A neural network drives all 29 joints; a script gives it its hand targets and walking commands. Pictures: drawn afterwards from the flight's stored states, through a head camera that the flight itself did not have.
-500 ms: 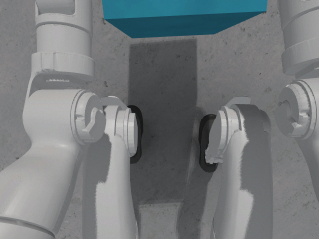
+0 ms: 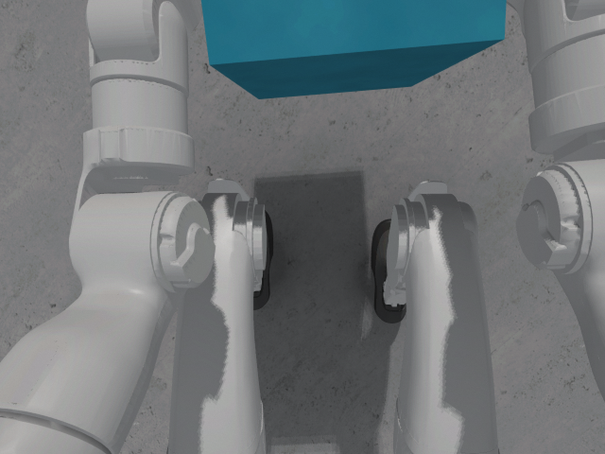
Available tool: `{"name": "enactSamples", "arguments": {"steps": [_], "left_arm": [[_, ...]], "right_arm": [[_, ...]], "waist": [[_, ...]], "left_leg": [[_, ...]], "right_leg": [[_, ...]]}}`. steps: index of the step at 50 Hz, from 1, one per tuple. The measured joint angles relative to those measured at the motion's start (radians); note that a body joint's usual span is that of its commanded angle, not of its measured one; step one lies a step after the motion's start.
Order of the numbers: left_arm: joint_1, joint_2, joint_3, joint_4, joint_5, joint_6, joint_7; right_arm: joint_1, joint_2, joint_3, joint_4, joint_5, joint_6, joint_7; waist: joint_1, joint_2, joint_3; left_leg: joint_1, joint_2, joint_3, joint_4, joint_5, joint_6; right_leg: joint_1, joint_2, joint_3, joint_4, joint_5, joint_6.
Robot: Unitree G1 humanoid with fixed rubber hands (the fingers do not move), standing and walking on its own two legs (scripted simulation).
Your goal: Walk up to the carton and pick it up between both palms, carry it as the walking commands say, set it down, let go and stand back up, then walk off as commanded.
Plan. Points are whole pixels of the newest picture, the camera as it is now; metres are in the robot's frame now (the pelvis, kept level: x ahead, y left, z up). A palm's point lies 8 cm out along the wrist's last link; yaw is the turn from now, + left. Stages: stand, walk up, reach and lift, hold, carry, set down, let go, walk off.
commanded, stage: reach and lift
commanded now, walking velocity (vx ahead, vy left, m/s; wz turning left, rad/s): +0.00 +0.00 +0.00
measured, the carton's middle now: out of the picture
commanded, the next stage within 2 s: none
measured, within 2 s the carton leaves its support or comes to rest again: neither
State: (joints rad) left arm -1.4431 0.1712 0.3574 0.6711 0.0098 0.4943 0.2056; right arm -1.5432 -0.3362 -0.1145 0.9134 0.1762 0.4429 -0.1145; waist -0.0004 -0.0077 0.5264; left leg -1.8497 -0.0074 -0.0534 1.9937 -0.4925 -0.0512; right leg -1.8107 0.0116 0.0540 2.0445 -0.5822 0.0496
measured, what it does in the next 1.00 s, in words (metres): rises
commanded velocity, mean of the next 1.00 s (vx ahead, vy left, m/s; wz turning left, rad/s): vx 0.00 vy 0.00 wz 0.00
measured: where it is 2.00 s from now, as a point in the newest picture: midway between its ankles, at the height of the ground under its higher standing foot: (322, 282)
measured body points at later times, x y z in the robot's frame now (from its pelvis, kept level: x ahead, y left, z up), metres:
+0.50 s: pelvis -0.01 +0.00 +0.05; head +0.30 +0.00 +0.37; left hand +0.56 +0.15 +0.01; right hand +0.57 -0.16 +0.01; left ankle +0.16 +0.14 -0.40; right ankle +0.13 -0.13 -0.40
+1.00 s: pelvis -0.02 +0.00 +0.11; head +0.26 +0.00 +0.45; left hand +0.53 +0.14 +0.07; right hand +0.54 -0.16 +0.08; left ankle +0.16 +0.14 -0.40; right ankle +0.13 -0.13 -0.40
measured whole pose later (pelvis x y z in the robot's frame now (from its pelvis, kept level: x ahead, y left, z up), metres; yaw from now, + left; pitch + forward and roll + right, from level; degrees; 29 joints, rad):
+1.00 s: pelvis -0.02 +0.00 +0.11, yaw -1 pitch +12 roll +0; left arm -1.30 0.11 0.39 0.62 0.07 0.54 0.19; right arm -1.41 -0.28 -0.14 0.87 0.12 0.50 -0.10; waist 0.00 -0.01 0.52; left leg -1.43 -0.01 -0.05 1.63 -0.41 -0.05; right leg -1.41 0.02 0.05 1.67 -0.47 0.04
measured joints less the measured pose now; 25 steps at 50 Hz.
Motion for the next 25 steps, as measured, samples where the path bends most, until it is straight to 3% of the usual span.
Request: {"name": "enactSamples", "arguments": {"steps": [5,25], "left_arm": [[0.001,-0.011,0.031,0.022,0.023,-0.007,-0.013],[0.051,-0.035,0.033,-0.020,0.045,0.027,-0.015]], "right_arm": [[0.003,0.015,-0.027,0.000,-0.038,0.016,0.001],[0.066,0.030,-0.028,-0.034,-0.041,0.032,0.006]], "waist": [[0.000,0.000,-0.002],[0.000,0.000,-0.001]], "left_leg": [[0.038,-0.002,0.000,-0.034,0.009,0.000],[0.211,-0.002,0.000,-0.177,0.034,0.000]], "right_leg": [[0.034,0.004,0.001,-0.037,0.016,0.000],[0.201,0.008,0.000,-0.187,0.054,0.000]]}}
